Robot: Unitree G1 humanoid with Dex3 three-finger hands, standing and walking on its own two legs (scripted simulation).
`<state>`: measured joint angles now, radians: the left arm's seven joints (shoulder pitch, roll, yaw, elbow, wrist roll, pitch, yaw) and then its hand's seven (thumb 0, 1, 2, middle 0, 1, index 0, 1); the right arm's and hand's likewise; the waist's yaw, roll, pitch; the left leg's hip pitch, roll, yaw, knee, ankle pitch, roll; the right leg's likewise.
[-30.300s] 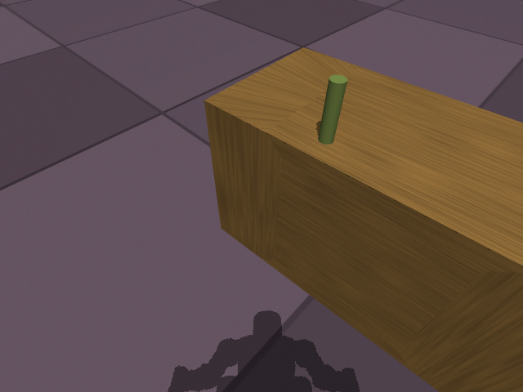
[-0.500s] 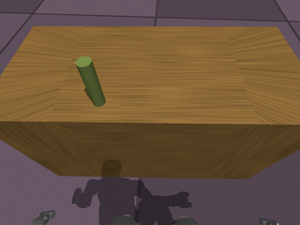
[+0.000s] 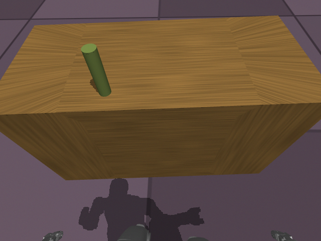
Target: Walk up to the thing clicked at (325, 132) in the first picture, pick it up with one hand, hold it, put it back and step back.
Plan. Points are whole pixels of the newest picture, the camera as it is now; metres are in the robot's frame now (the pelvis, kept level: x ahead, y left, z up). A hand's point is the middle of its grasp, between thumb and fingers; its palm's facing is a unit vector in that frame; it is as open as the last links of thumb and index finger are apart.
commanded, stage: step back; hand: left
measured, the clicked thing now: (98, 72) +0.61 +0.21 +0.03
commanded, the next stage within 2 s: none
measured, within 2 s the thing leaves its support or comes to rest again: neither
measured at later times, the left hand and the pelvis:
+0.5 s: hand out of the picture -0.06 +0.30 -0.15, palm faces +0.01 -0.93 -0.38, open 7.4 cm; pelvis -0.14 +0.02 +0.01, yaw +0 degrees
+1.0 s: hand out of the picture -0.18 +0.27 -0.14, palm faces +0.04 -0.91 -0.40, open 7.4 cm; pelvis -0.31 +0.00 -0.01, yaw +3 degrees
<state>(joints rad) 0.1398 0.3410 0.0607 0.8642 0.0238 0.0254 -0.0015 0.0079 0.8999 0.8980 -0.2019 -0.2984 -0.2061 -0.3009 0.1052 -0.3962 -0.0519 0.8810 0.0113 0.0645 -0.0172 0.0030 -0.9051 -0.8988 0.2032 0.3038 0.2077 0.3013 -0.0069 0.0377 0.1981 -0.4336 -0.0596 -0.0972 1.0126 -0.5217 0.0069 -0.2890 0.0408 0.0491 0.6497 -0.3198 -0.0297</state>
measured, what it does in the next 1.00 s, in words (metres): walks backwards: left foot, then right foot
